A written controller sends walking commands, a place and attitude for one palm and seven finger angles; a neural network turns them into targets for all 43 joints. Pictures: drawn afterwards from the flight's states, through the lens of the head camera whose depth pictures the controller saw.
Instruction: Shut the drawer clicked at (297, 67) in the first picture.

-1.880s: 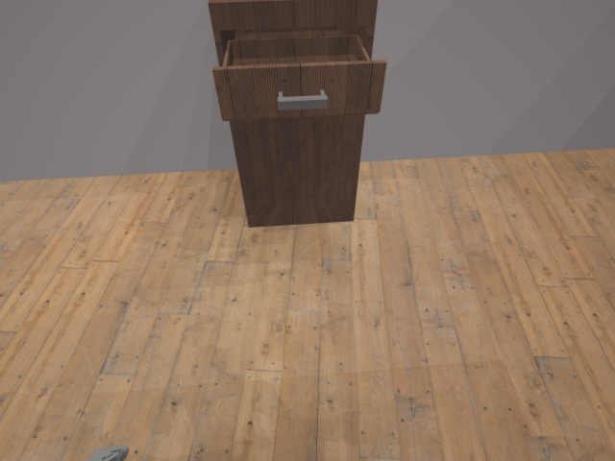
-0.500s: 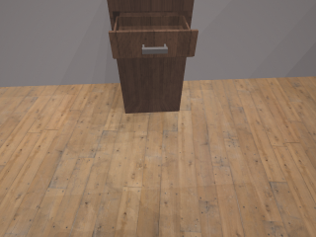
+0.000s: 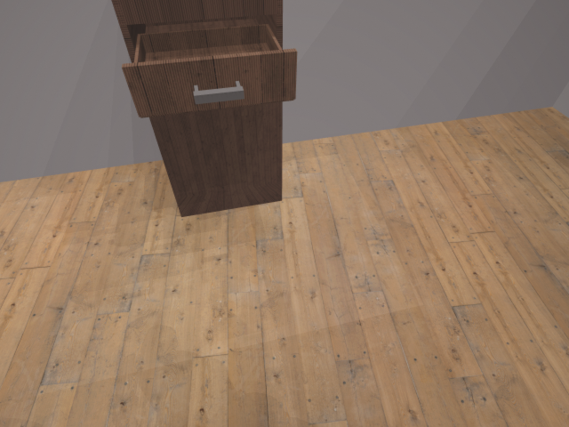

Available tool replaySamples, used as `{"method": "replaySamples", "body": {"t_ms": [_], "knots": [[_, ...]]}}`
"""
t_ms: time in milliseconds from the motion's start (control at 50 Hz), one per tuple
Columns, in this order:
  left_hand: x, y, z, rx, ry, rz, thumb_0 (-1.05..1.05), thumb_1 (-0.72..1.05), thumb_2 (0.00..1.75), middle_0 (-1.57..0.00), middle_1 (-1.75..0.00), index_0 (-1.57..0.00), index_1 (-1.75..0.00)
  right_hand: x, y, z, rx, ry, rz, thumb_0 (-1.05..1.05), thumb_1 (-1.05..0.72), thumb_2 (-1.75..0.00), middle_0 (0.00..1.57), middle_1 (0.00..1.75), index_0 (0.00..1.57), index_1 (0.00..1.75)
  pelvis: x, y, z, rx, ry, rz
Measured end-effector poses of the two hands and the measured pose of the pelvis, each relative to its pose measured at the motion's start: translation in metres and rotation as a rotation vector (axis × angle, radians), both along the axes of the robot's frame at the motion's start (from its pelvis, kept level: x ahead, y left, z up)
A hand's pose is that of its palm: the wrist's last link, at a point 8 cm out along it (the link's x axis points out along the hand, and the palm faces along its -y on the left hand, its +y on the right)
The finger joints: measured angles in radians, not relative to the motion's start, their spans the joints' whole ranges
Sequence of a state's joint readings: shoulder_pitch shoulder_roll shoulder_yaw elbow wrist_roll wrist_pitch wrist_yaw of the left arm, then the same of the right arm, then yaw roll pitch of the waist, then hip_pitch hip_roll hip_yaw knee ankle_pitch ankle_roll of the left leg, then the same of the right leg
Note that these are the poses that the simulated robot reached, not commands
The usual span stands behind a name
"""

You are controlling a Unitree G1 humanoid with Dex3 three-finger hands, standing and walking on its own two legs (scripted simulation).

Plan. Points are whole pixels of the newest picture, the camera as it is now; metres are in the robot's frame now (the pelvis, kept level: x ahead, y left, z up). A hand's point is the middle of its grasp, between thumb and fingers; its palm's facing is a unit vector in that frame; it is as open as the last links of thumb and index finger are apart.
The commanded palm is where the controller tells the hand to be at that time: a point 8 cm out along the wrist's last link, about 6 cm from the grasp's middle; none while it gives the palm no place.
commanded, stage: walk to a spot facing it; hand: left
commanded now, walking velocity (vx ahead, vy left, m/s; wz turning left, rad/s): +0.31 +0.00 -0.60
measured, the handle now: (218, 90) +0.89 +0.24 +0.02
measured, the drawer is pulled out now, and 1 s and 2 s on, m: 0.28 0.28 0.28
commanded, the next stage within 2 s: turn to face it in 1.16 s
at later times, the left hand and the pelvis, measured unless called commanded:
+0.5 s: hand (214, 407) +0.19 +0.13 -0.15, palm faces -0.12 -0.97 -0.20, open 7.4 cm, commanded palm none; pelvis +0.16 -0.05 +0.01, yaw -13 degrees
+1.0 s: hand (244, 249) +0.51 +0.13 -0.16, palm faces -0.42 -0.89 -0.19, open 7.4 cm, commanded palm none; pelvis +0.35 -0.02 +0.01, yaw -30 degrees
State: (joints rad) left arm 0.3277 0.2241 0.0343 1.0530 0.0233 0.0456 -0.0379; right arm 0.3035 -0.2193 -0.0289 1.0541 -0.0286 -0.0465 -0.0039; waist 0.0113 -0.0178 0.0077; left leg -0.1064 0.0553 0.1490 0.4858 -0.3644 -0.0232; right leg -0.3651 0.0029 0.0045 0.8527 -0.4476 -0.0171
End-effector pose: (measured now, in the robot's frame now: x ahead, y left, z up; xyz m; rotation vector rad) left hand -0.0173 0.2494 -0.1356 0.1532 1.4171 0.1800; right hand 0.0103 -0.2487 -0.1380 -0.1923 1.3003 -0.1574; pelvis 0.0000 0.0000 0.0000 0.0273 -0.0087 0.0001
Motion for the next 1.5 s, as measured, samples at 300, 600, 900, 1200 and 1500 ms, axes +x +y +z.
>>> {"method": "replaySamples", "body": {"t_ms": [300, 600, 900, 1200, 1500], "knots": [[0.155, -0.061, 0.007, 0.016, -0.152, -0.141, 0.01, 0.91, 0.9, -0.2, -0.3, -0.2, -0.3, 0.064, -0.051, -0.003, 0.02, 0.015, -0.153, 0.01, -0.91, -0.9, 0.2, 0.3, 0.2, 0.3, 0.088, -0.051, 0.001, -0.019, -0.012, -0.137], [0.236, -0.055, 0.002, -0.027, -0.03, -0.158, 0.01, 0.91, 0.89, -0.21, -0.3, -0.21, -0.3, 0.293, -0.033, 0.03, 0.024, -0.309, -0.125, 0.0, -0.91, -0.9, 0.2, 0.3, 0.2, 0.3, 0.216, -0.034, 0.006, -0.04, 0.018, -0.252], [0.47, -0.038, -0.006, -0.05, -0.113, -0.401, 0.01, 0.91, 0.9, -0.2, -0.3, -0.2, -0.3, 0.26, -0.001, 0.029, -0.084, -0.104, -0.436, -0.01, -0.93, -0.9, 0.21, 0.3, 0.21, 0.3, 0.329, -0.011, 0.007, -0.046, -0.007, -0.456], [0.629, -0.185, 0.006, -0.069, -0.302, -0.775, 0.01, 0.91, 0.9, -0.2, -0.3, -0.2, -0.3, 0.191, 0.017, -0.02, 0.06, 0.079, -0.748, 0.0, -0.91, -0.9, 0.2, 0.3, 0.2, 0.3, 0.369, -0.057, -0.016, -0.023, 0.002, -0.658], [0.623, -0.201, 0.011, -0.123, -0.304, -0.746, 0.01, 0.91, 0.89, -0.21, -0.3, -0.21, -0.3, 0.262, -0.021, 0.006, -0.002, -0.082, -0.722, 0.0, -0.91, -0.9, 0.2, 0.3, 0.2, 0.3, 0.389, -0.065, 0.002, -0.057, -0.001, -0.659]]}}
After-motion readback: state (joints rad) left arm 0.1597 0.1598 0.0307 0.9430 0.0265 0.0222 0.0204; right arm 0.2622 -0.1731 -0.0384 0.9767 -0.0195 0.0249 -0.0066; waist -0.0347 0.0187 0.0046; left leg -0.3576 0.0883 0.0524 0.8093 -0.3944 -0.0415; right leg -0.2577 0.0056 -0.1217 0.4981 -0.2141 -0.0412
